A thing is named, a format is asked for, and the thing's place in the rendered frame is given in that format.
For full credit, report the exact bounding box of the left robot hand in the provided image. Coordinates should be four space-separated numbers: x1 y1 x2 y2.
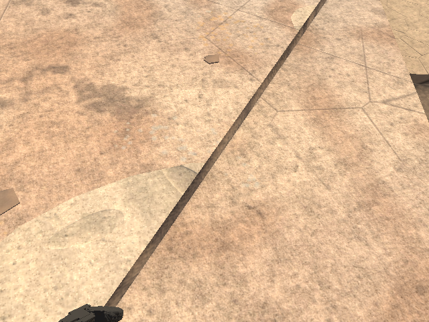
59 304 123 322

